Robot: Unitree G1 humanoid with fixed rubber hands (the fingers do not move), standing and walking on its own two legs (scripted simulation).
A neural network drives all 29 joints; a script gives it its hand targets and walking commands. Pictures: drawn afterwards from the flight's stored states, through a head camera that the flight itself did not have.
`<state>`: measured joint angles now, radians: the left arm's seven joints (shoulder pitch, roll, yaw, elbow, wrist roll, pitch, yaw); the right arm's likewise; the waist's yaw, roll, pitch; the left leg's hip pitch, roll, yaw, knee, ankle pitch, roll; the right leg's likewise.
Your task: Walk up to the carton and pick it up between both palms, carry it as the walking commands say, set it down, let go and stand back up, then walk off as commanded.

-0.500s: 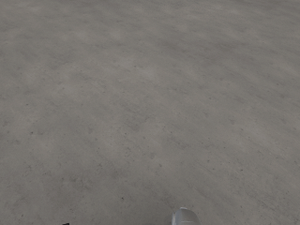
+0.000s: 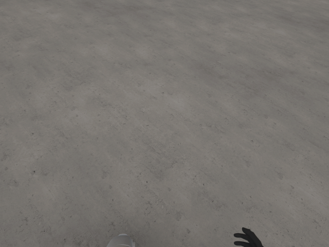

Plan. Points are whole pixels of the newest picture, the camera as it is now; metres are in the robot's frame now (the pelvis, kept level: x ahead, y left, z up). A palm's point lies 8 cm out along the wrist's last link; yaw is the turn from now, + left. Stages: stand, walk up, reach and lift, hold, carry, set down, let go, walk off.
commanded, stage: walk off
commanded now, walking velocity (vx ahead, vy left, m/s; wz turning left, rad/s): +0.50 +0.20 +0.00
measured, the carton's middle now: out of the picture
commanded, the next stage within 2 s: none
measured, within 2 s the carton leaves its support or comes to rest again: neither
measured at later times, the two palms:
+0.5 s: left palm (86, 153) +0.39 +0.28 -0.10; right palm (220, 240) +0.18 -0.16 -0.16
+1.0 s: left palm (71, 115) +0.58 +0.41 -0.13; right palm (191, 146) +0.49 -0.08 -0.15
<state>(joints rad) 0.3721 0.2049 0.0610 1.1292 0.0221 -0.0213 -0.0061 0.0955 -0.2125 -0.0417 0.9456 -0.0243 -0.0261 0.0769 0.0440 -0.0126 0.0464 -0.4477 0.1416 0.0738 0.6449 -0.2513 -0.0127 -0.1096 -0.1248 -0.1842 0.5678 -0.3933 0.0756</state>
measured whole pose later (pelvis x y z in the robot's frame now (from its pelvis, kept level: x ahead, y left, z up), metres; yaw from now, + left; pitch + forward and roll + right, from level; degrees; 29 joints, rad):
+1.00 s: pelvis +0.49 +0.15 -0.01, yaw -2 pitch -2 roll +3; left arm 0.15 0.27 0.06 1.01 0.04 -0.01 -0.03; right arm 0.25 -0.16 -0.05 1.05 -0.03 -0.05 0.01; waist -0.04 -0.05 0.10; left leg -0.28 0.02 0.20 0.65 -0.33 0.04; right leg -0.53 -0.15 -0.08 1.07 -0.46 0.00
